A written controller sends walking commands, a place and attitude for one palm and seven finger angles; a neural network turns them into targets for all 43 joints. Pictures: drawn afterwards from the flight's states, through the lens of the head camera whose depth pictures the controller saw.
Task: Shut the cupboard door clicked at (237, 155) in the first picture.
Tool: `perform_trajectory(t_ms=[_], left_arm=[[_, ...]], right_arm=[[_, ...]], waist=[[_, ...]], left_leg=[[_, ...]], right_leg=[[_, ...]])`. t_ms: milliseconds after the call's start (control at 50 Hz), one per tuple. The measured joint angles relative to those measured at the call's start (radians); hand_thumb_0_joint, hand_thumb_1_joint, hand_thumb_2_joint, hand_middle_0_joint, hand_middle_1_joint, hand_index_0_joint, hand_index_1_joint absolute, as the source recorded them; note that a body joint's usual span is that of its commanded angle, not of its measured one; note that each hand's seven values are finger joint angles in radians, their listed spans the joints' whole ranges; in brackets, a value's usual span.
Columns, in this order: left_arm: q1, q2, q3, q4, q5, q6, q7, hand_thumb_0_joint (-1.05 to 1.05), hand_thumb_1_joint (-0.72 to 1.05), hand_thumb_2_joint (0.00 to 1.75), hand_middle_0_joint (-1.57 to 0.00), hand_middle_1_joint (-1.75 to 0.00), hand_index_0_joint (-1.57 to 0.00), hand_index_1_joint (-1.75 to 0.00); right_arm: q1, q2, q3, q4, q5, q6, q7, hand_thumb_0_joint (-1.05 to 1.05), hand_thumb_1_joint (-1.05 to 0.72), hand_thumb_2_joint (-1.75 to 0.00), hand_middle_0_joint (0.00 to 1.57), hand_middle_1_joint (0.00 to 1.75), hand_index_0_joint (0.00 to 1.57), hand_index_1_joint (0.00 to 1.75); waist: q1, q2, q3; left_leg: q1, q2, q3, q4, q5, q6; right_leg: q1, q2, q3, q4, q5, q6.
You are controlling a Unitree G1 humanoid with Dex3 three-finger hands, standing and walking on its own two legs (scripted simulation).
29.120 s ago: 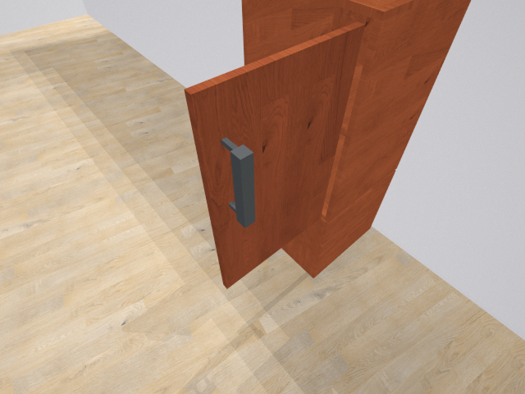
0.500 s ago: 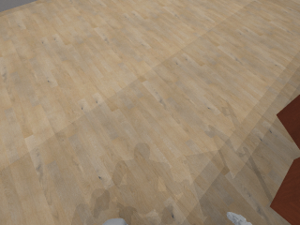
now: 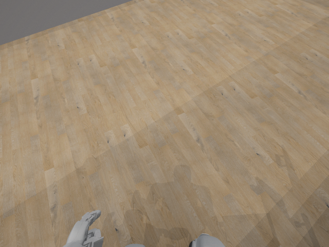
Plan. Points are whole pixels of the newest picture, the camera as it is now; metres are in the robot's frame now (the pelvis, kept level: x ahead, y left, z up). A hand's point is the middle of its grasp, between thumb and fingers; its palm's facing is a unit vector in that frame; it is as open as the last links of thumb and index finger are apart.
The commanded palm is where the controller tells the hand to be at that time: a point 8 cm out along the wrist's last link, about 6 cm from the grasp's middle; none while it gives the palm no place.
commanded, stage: walk to a spot facing it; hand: left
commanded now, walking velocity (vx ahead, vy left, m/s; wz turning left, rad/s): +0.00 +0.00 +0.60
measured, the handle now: out of the picture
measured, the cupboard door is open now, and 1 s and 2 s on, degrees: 55 55 55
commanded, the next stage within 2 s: turn to face it in 0.14 s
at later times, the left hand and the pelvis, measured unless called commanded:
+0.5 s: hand out of the picture +0.12 +0.23 -0.16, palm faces +0.21 -0.95 -0.23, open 7.4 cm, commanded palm none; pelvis +0.14 +0.03 +0.01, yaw +9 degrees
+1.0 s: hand (94, 177) +0.33 +0.24 -0.15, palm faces -0.14 -0.97 -0.22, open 7.4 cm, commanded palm none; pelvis +0.20 +0.05 +0.02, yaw -9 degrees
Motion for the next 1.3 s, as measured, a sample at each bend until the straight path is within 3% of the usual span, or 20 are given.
perform_trajectory(t_ms=[60,140,280,300,360,400,500,560,600,660,720,760,800,840,900,1020,1120,1180,1240,1300], left_arm=[[0.035,-0.021,-0.003,0.026,0.001,0.012,0.018,0.0,0.9,0.89,-0.2,-0.3,-0.2,-0.3],[0.081,-0.021,0.009,0.06,-0.005,0.015,0.031,0.0,0.92,0.89,-0.2,-0.3,-0.21,-0.3],[0.134,0.039,0.022,0.078,-0.003,0.034,0.026,0.0,0.92,0.89,-0.2,-0.3,-0.21,-0.3],[0.154,0.04,0.021,0.077,-0.006,0.038,0.026,0.0,0.92,0.89,-0.2,-0.3,-0.21,-0.3],[0.159,0.066,0.017,0.103,-0.014,0.069,0.038,0.0,0.92,0.89,-0.2,-0.3,-0.2,-0.3],[0.156,0.067,0.013,0.129,-0.015,0.082,0.042,0.0,0.91,0.89,-0.19,-0.3,-0.2,-0.3],[0.168,0.036,-0.001,0.158,-0.015,0.089,0.024,0.0,0.91,0.89,-0.19,-0.3,-0.2,-0.3],[0.195,0.023,0.0,0.153,-0.009,0.085,0.011,0.0,0.91,0.89,-0.19,-0.3,-0.2,-0.3],[0.205,0.015,0.003,0.153,-0.003,0.085,0.008,0.0,0.91,0.89,-0.19,-0.3,-0.2,-0.3],[0.198,-0.013,0.001,0.156,0.001,0.083,0.008,0.0,0.91,0.89,-0.19,-0.3,-0.2,-0.3],[0.185,-0.021,0.012,0.144,0.002,0.082,0.017,0.0,0.9,0.89,-0.2,-0.3,-0.2,-0.3],[0.178,-0.011,0.021,0.137,-0.002,0.088,0.021,0.0,0.9,0.89,-0.2,-0.3,-0.2,-0.3],[0.169,0.005,0.028,0.135,-0.013,0.1,0.019,0.0,0.9,0.89,-0.2,-0.3,-0.2,-0.3],[0.15,0.025,0.034,0.137,-0.013,0.116,0.015,0.0,0.9,0.89,-0.2,-0.3,-0.2,-0.3],[0.104,0.052,0.041,0.127,-0.01,0.129,0.006,0.01,0.9,0.89,-0.2,-0.3,-0.2,-0.3],[-0.003,0.096,0.043,0.071,-0.008,0.13,-0.009,0.01,0.91,0.89,-0.19,-0.3,-0.2,-0.3],[-0.068,0.106,0.033,0.028,-0.007,0.121,-0.016,0.01,0.91,0.9,-0.19,-0.3,-0.2,-0.3],[-0.075,0.111,0.022,-0.001,-0.006,0.089,-0.014,0.0,0.91,0.9,-0.19,-0.3,-0.2,-0.3],[-0.059,0.089,0.007,-0.006,-0.015,0.067,0.005,0.0,0.91,0.89,-0.19,-0.3,-0.2,-0.3],[-0.022,0.064,-0.006,0.003,-0.013,0.083,0.012,0.0,0.91,0.89,-0.19,-0.3,-0.2,-0.3]], right_arm=[[-0.039,-0.01,-0.009,-0.025,-0.003,0.016,0.008,0.01,-0.91,-0.9,0.2,0.3,0.2,0.3],[-0.089,-0.005,-0.013,-0.073,-0.004,0.03,0.018,0.01,-0.91,-0.9,0.2,0.3,0.2,0.3],[-0.18,-0.007,0.004,-0.147,-0.007,0.02,0.033,0.01,-0.91,-0.9,0.19,0.3,0.2,0.3],[-0.183,-0.02,0.009,-0.162,-0.011,0.009,0.034,0.01,-0.91,-0.9,0.19,0.3,0.2,0.3],[-0.225,-0.008,0.027,-0.167,-0.015,-0.012,0.01,0.0,-0.91,-0.9,0.19,0.3,0.2,0.3],[-0.24,0.004,0.04,-0.164,-0.016,-0.017,-0.007,0.0,-0.91,-0.9,0.19,0.3,0.2,0.3],[-0.261,0.033,0.062,-0.133,-0.014,-0.007,-0.02,0.0,-0.9,-0.9,0.2,0.3,0.2,0.3],[-0.261,0.05,0.06,-0.117,-0.006,0.014,-0.015,0.0,-0.9,-0.9,0.2,0.3,0.21,0.3],[-0.255,0.054,0.05,-0.115,0.0,0.028,-0.01,0.0,-0.9,-0.9,0.2,0.3,0.21,0.3],[-0.241,0.036,0.03,-0.109,0.004,0.046,-0.013,0.0,-0.9,-0.9,0.2,0.3,0.21,0.3],[-0.226,0.024,0.021,-0.103,0.013,0.045,-0.021,0.01,-0.9,-0.9,0.2,0.3,0.21,0.3],[-0.211,0.02,0.02,-0.104,0.016,0.035,-0.026,0.01,-0.9,-0.9,0.2,0.3,0.2,0.3],[-0.192,0.014,0.02,-0.108,0.01,0.016,-0.031,0.01,-0.9,-0.9,0.2,0.3,0.2,0.3],[-0.171,0.012,0.022,-0.111,-0.003,0.007,-0.038,0.01,-0.9,-0.9,0.2,0.3,0.2,0.3],[-0.13,0.004,0.026,-0.117,-0.013,0.0,-0.048,0.01,-0.9,-0.9,0.2,0.3,0.2,0.3],[-0.061,-0.011,0.024,-0.101,-0.017,0.0,-0.049,0.0,-0.9,-0.9,0.2,0.3,0.2,0.3],[-0.018,-0.029,0.018,-0.083,-0.016,0.011,-0.037,0.0,-0.9,-0.9,0.2,0.3,0.2,0.3],[0.006,-0.035,0.016,-0.077,-0.003,0.024,-0.025,0.01,-0.9,-0.9,0.2,0.3,0.2,0.3],[-0.039,-0.047,0.012,-0.08,0.004,0.058,-0.028,0.01,-0.9,-0.9,0.2,0.3,0.2,0.3],[-0.089,-0.043,0.012,-0.108,0.001,0.065,-0.024,0.01,-0.9,-0.9,0.2,0.3,0.2,0.3]], waist=[[-0.011,-0.003,-0.013],[-0.008,-0.032,-0.03],[0.04,-0.075,-0.01],[0.051,-0.06,-0.02],[0.069,-0.083,-0.013],[0.08,-0.078,-0.017],[0.095,-0.035,-0.036],[0.104,-0.026,-0.051],[0.106,-0.028,-0.06],[0.1,-0.004,-0.062],[0.103,-0.022,-0.05],[0.098,-0.046,-0.047],[0.087,-0.062,-0.048],[0.08,-0.078,-0.044],[0.058,-0.069,-0.033],[0.032,-0.045,-0.005],[0.007,-0.018,0.003],[0.004,-0.014,-0.008],[-0.003,0.006,0.006],[-0.004,0.006,0.002]], left_leg=[[-0.152,0.038,0.051,0.078,0.081,-0.022],[-0.245,0.073,0.102,-0.066,0.118,-0.049],[-0.153,0.068,0.161,-0.479,0.212,-0.042],[-0.117,0.076,0.152,-0.548,0.305,-0.022],[-0.117,0.061,0.163,-0.478,0.212,0.017],[-0.083,0.061,0.171,-0.501,0.186,0.018],[0.015,0.08,0.199,-0.602,0.203,0.005],[0.036,0.096,0.234,-0.579,0.166,-0.011],[0.026,0.102,0.259,-0.534,0.127,-0.022],[-0.005,0.074,0.199,-0.451,0.035,-0.044],[-0.033,0.031,0.135,-0.377,-0.022,-0.053],[0.0,0.02,0.119,-0.495,0.052,-0.058],[0.035,0.028,0.128,-0.594,0.156,-0.036],[0.056,0.037,0.162,-0.589,0.125,-0.002],[0.099,0.063,0.187,-0.629,0.114,0.008],[0.168,0.111,0.251,-0.689,0.123,-0.012],[0.194,0.144,0.315,-0.643,0.072,-0.038],[0.134,0.173,0.32,-0.461,0.028,-0.063],[-0.029,0.143,0.167,-0.12,-0.064,-0.089],[-0.141,0.126,0.099,-0.013,0.004,-0.105]], right_leg=[[0.078,-0.009,-0.052,-0.085,0.005,0.003],[0.158,-0.027,-0.116,-0.162,-0.007,0.008],[0.218,-0.075,-0.194,-0.071,-0.132,0.052],[0.199,-0.074,-0.191,-0.01,-0.163,0.059],[0.098,-0.051,-0.034,0.248,-0.348,0.062],[0.053,-0.022,0.034,0.329,-0.343,0.058],[0.066,0.011,0.072,0.155,-0.227,0.053],[0.107,0.026,0.075,-0.009,-0.068,0.044],[0.113,0.032,0.106,-0.035,-0.083,0.039],[0.098,0.048,0.123,-0.026,-0.098,0.04],[0.1,0.058,0.158,-0.066,-0.071,0.042],[0.096,0.065,0.186,-0.075,-0.066,0.05],[0.076,0.076,0.205,-0.031,-0.086,0.052],[0.033,0.081,0.192,0.127,-0.207,0.05],[-0.021,0.085,0.138,0.334,-0.267,0.053],[-0.031,0.069,0.068,0.287,-0.2,0.046],[0.027,0.07,0.041,0.112,-0.15,0.017],[0.105,0.076,0.037,-0.044,-0.04,-0.013],[0.099,0.092,0.062,-0.008,-0.086,-0.025],[0.117,0.099,0.102,-0.058,-0.056,-0.018]])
